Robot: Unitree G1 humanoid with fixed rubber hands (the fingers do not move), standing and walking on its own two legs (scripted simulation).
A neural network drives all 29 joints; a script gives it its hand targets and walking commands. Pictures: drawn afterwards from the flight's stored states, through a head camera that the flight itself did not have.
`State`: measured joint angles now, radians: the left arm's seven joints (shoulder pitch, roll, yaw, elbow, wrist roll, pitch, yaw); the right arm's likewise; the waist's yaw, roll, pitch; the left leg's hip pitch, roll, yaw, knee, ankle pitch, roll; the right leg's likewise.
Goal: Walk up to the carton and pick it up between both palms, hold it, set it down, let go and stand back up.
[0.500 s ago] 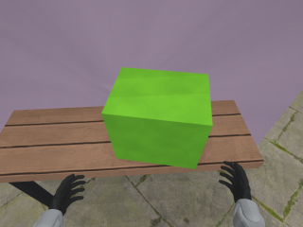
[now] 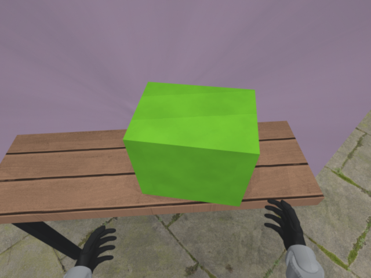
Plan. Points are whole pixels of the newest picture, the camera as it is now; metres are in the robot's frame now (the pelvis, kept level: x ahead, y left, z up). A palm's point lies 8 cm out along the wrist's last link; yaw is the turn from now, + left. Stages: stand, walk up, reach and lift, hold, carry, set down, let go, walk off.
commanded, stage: set down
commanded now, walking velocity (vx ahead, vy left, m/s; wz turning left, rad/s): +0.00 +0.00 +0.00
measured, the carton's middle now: (194, 145) +0.44 -0.01 -0.01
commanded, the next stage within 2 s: let go in 0.96 s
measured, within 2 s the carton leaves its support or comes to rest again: neither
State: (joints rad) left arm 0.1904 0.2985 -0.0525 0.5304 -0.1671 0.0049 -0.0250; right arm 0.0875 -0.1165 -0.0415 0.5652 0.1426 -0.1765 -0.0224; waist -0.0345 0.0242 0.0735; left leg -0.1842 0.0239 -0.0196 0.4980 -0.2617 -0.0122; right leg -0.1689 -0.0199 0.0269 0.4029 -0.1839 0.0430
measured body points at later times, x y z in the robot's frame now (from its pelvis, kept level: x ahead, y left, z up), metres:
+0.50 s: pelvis +0.00 +0.00 +0.00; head +0.02 +0.00 +0.45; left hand +0.18 +0.23 -0.09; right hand +0.20 -0.22 -0.07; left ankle +0.01 +0.12 -0.74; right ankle +0.03 -0.15 -0.74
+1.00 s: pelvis -0.01 +0.00 +0.00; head +0.00 +0.00 +0.45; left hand +0.17 +0.22 -0.09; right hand +0.19 -0.23 -0.07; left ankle +0.01 +0.12 -0.74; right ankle +0.03 -0.15 -0.74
